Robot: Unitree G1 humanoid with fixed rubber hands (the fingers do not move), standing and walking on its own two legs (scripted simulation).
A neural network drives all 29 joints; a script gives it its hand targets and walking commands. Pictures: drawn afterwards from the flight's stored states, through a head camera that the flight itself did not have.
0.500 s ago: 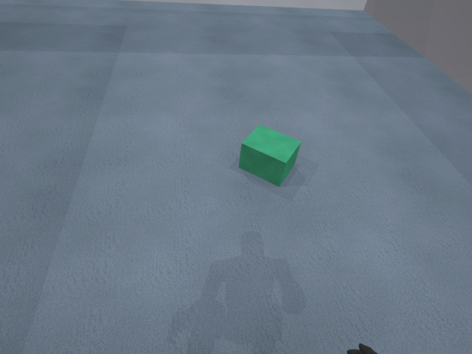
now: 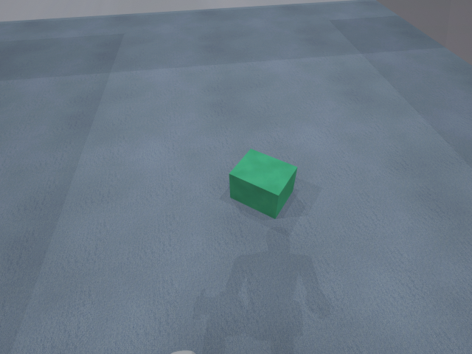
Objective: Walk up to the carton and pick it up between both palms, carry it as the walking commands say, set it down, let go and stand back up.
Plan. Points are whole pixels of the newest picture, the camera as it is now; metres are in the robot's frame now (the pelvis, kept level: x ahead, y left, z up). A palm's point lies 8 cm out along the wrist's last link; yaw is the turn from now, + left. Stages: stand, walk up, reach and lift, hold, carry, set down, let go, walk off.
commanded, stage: walk up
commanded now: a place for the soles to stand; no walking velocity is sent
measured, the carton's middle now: (262, 182) +1.06 -0.13 -0.67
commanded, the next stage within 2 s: none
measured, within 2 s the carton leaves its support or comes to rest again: neither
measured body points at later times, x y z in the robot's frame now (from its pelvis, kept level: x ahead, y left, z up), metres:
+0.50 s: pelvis +0.22 -0.05 +0.01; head +0.23 -0.03 +0.45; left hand +0.34 +0.20 -0.12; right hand +0.25 -0.32 -0.10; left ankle +0.22 +0.10 -0.73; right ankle +0.33 -0.21 -0.68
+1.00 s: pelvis +0.42 -0.14 -0.01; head +0.43 -0.13 +0.44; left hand +0.40 +0.12 -0.15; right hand +0.58 -0.36 -0.11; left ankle +0.50 -0.03 -0.73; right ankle +0.40 -0.24 -0.73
